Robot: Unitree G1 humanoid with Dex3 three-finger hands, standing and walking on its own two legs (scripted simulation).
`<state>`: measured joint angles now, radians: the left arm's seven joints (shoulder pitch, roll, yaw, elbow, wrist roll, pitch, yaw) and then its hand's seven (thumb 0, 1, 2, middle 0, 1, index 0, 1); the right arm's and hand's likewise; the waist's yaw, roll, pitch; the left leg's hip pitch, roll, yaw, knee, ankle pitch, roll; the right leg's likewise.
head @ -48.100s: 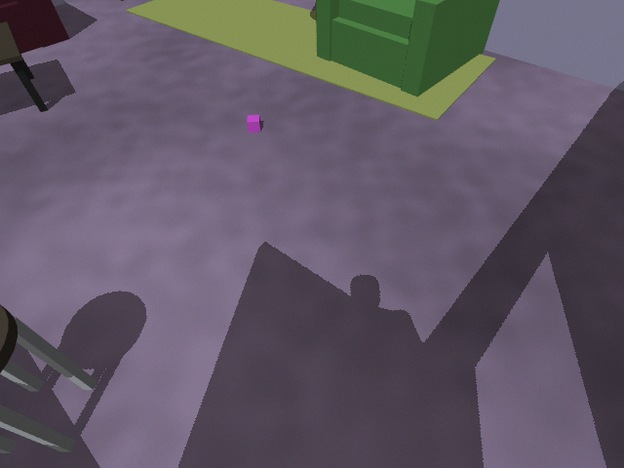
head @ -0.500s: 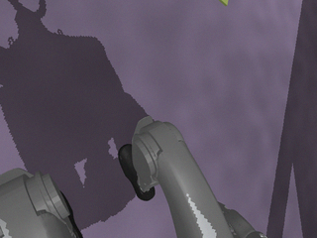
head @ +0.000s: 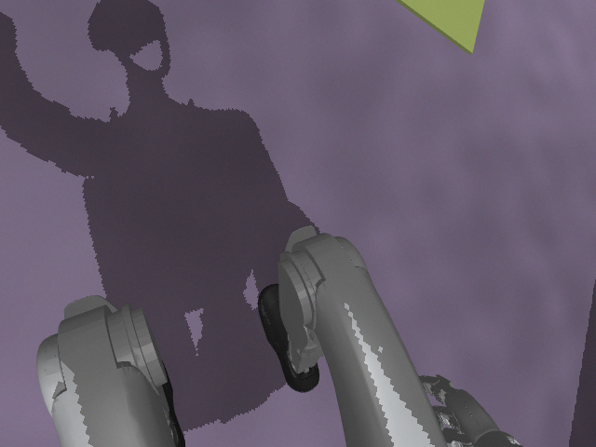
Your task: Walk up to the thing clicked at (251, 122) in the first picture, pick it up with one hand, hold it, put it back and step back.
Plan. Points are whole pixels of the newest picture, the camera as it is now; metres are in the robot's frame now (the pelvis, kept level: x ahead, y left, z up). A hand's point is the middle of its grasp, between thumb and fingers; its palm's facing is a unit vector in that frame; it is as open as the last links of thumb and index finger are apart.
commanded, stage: lift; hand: left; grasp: from above
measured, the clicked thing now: out of the picture +0.56 +0.31 -0.19
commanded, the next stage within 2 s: hold in 1.70 s
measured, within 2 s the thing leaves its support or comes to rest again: neither
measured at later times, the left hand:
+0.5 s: hand out of the picture +0.48 +0.32 -0.05, palm faces -0.44 -0.11 -0.89, open 9.9 cm
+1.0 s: hand out of the picture +0.39 +0.29 +0.16, palm faces -0.42 -0.12 -0.90, open 9.9 cm
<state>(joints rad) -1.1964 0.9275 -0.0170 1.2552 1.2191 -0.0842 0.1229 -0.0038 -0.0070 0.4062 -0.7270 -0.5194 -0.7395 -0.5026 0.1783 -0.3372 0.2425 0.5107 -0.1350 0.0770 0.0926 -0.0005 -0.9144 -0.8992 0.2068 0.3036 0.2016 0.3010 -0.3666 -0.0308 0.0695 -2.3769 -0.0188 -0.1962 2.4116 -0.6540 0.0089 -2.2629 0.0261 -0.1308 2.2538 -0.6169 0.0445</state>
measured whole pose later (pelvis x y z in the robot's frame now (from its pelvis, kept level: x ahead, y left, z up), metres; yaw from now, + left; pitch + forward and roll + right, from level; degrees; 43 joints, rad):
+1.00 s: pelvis +0.00 +0.00 +0.22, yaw +10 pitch +27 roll -4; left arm -0.60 0.54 -0.11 0.78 0.98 -0.01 -0.01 0.00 0.05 0.46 -0.64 -0.60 -0.66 -0.58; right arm 0.17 -0.23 0.02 0.64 0.03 0.11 -0.03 0.00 -0.89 -0.89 0.21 0.30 0.20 0.30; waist -0.12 0.07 -0.17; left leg -1.58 0.01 -0.05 1.68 -0.57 0.01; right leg -1.54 0.01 -0.01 1.62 -0.55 0.04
